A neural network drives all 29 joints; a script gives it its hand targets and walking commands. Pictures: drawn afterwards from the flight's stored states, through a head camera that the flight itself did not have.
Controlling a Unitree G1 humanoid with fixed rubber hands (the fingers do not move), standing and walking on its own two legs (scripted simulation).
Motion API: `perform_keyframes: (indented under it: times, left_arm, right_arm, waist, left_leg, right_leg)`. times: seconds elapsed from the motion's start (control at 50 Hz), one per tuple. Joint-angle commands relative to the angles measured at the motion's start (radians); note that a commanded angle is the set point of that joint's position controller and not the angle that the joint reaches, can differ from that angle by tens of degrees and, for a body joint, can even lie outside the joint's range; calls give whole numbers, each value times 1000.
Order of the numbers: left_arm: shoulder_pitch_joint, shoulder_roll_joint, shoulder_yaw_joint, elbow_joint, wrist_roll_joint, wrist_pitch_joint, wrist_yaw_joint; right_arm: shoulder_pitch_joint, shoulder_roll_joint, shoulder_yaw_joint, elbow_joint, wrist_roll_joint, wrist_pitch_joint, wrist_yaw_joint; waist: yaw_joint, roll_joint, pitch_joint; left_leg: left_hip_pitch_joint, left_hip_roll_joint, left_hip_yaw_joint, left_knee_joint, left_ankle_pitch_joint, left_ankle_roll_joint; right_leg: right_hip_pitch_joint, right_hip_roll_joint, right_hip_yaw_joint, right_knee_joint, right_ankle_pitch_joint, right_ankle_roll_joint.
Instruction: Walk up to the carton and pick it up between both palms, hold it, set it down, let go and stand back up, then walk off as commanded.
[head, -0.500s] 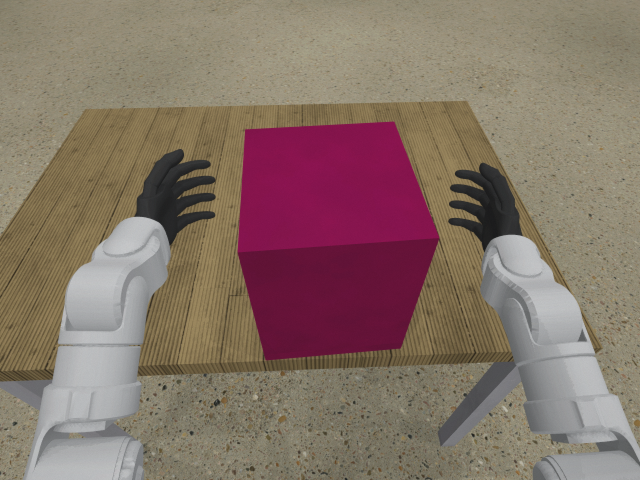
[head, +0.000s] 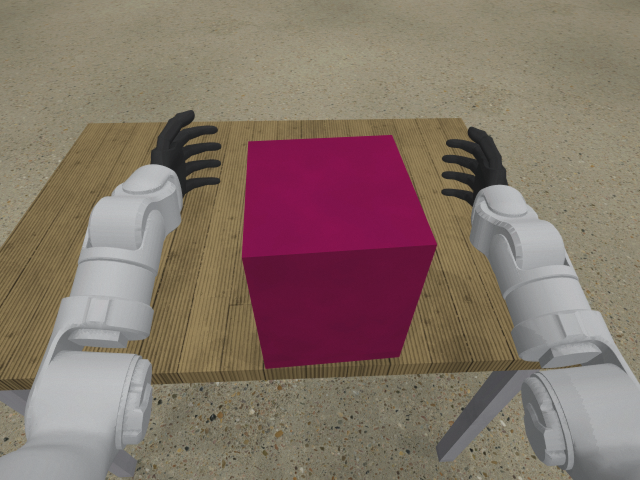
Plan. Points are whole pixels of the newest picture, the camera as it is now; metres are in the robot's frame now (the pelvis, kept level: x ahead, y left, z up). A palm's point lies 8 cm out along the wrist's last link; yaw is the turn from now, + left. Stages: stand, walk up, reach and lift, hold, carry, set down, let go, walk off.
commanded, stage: reach and lift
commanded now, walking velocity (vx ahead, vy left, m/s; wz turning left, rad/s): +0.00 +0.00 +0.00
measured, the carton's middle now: (327, 254) +0.42 +0.01 +0.05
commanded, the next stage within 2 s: none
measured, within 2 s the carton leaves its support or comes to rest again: neither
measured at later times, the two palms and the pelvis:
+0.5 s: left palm (184, 220) +0.44 +0.20 +0.11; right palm (464, 236) +0.42 -0.18 +0.10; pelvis +0.00 +0.00 +0.00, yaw +2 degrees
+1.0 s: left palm (210, 222) +0.45 +0.17 +0.10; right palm (448, 253) +0.41 -0.16 +0.07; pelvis +0.00 +0.00 +0.00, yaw +2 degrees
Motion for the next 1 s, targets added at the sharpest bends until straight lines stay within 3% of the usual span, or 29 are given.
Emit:
perform_keyframes:
  times: [0.0,0.02,0.04,0.06,0.08,0.1,0.12,0.2,0.22,0.24,0.26,0.3,0.34,0.36,0.42,0.46,0.48,0.52,0.54,0.58,0.6,0.68,0.7,0.72,0.76,0.78,0.84,0.86,0.98]
  left_arm:
    - [-693,226,27,52,23,-114,-9]
    - [-694,215,16,57,42,-137,-12]
    - [-701,228,21,95,40,-157,-15]
    - [-687,209,12,43,33,-181,-7]
    - [-666,191,7,102,29,-195,-5]
    - [-681,187,-8,172,20,-211,-13]
    - [-662,153,-33,119,10,-235,-15]
    - [-655,153,-29,146,17,-335,-12]
    - [-675,144,-37,200,9,-354,-16]
    - [-663,133,-48,167,9,-378,-11]
    - [-617,128,-33,210,27,-391,-13]
    - [-642,111,-40,284,17,-450,-20]
    - [-603,67,-57,227,45,-471,-19]
    - [-576,62,-49,320,37,-494,-25]
    - [-580,56,-74,227,38,-558,-18]
    - [-537,45,-56,294,57,-561,-18]
    - [-491,52,-40,239,66,-553,-19]
    - [-499,33,-39,232,80,-558,-27]
    - [-510,70,5,280,102,-560,-29]
    - [-498,34,-14,190,93,-570,-25]
    - [-456,29,-10,167,107,-568,-19]
    - [-479,-9,-3,144,105,-566,-11]
    - [-476,-11,0,169,115,-554,-11]
    - [-442,-14,-7,168,106,-545,-20]
    - [-422,-32,3,158,121,-538,-33]
    - [-459,-41,6,202,135,-532,-35]
    - [-462,-61,24,155,161,-546,-31]
    - [-454,-71,22,154,158,-547,-32]
    - [-501,-126,42,189,193,-559,-16]
  right_arm:
    - [-652,-173,-67,-21,131,-108,12]
    - [-628,-194,-102,23,122,-114,15]
    - [-648,-185,-67,29,126,-121,20]
    - [-630,-191,-82,14,124,-141,23]
    - [-621,-171,-89,41,104,-153,22]
    - [-616,-167,-106,119,97,-156,25]
    - [-611,-160,-87,94,99,-173,29]
    - [-588,-128,-99,16,80,-245,32]
    - [-599,-107,-93,66,79,-254,29]
    - [-580,-120,-105,47,71,-273,36]
    - [-527,-102,-80,75,77,-280,40]
    - [-531,-92,-77,149,71,-306,45]
    - [-473,-98,-97,159,60,-345,48]
    - [-482,-88,-91,170,51,-360,51]
    - [-457,-92,-118,133,27,-415,51]
    - [-414,-95,-124,194,20,-431,54]
    - [-403,-96,-101,109,34,-446,47]
    - [-378,-81,-113,132,19,-464,41]
    - [-390,-78,-105,139,7,-461,38]
    - [-390,-69,-113,58,-3,-488,30]
    - [-360,-71,-119,36,9,-499,27]
    - [-396,-61,-116,-6,0,-519,26]
    - [-396,-48,-126,39,-11,-520,19]
    - [-375,-59,-114,-1,-10,-528,14]
    - [-356,-33,-95,9,3,-532,4]
    - [-401,-24,-91,52,10,-519,11]
    - [-396,14,-93,34,-17,-527,5]
    - [-386,16,-72,4,-2,-528,4]
    - [-450,56,-109,35,-37,-525,4]
  waist:
    - [-46,95,-546]
    - [-62,99,-524]
    - [-36,87,-496]
    - [-43,110,-555]
    - [-42,99,-535]
    - [-70,112,-472]
    - [-76,111,-492]
    - [-43,77,-606]
    - [-53,102,-574]
    - [-58,113,-642]
    - [-34,98,-658]
    - [-47,116,-610]
    - [-76,183,-681]
    - [-55,147,-661]
    - [-81,186,-756]
    - [-88,179,-733]
    - [-67,192,-794]
    - [-92,198,-794]
    - [-59,161,-772]
    - [-77,167,-844]
    - [-69,210,-866]
    - [-58,184,-902]
    - [-62,198,-866]
    - [-70,168,-856]
    - [-82,147,-820]
    - [-61,165,-793]
    - [-61,157,-808]
    - [-45,149,-837]
    - [-54,126,-800]
  left_leg:
    - [311,-27,-56,45,347,-23]
    - [332,-20,-63,43,343,-27]
    - [300,-27,-55,40,292,-20]
    - [336,-16,-65,46,334,-24]
    - [326,-19,-63,45,329,-25]
    - [312,-18,-73,49,302,-26]
    - [336,-10,-77,52,339,-33]
    - [331,-14,-77,73,330,-17]
    - [297,-21,-75,69,299,-21]
    - [344,-13,-77,86,331,-28]
    - [346,-13,-77,100,387,-26]
    - [315,-13,-74,102,335,-27]
    - [397,-4,-88,122,417,-54]
    - [357,-6,-90,116,376,-44]
    - [405,1,-98,152,500,-73]
    - [420,4,-100,153,494,-75]
    - [429,-1,-99,155,557,-79]
    - [422,-7,-97,161,570,-84]
    - [392,-7,-90,156,532,-72]
    - [418,-9,-92,176,617,-86]
    - [439,-3,-94,192,671,-99]
    - [427,-3,-93,192,665,-88]
    - [431,-3,-91,191,675,-89]
    - [426,-3,-93,201,708,-89]
    - [418,-10,-96,203,692,-87]
    - [403,-10,-86,179,656,-84]
    - [399,-8,-83,176,629,-80]
    - [398,-12,-79,177,645,-80]
    - [381,-8,-78,165,570,-72]
  right_leg:
    - [64,45,-49,-66,578,53]
    - [19,50,-59,-65,539,45]
    - [25,41,-50,-73,492,52]
    - [22,50,-53,-72,495,40]
    - [13,49,-55,-82,474,40]
    - [-26,45,-58,-86,454,39]
    - [-31,54,-71,-83,448,40]
    - [-43,51,-70,-79,428,41]
    - [-58,43,-70,-84,408,42]
    - [-83,51,-74,-71,413,35]
    - [-61,55,-72,-63,450,36]
    - [-116,45,-76,-67,394,33]
    - [-161,61,-93,-73,389,17]
    - [-175,49,-91,-83,338,26]
    - [-206,61,-104,-64,402,24]
    - [-245,61,-113,-77,370,26]
    - [-205,58,-104,-82,431,28]
    - [-198,57,-106,-76,469,36]
    - [-190,53,-95,-75,452,42]
    - [-169,62,-96,-57,521,41]
    - [-195,68,-101,-51,530,35]
    - [-213,69,-100,-58,539,43]
    - [-216,61,-98,-60,543,46]
    - [-178,62,-99,-42,626,53]
    - [-157,64,-95,-37,658,59]
    - [-165,63,-100,-54,582,56]
    - [-157,55,-96,-53,605,60]
    - [-138,61,-89,-55,599,56]
    - [-153,60,-95,-51,557,56]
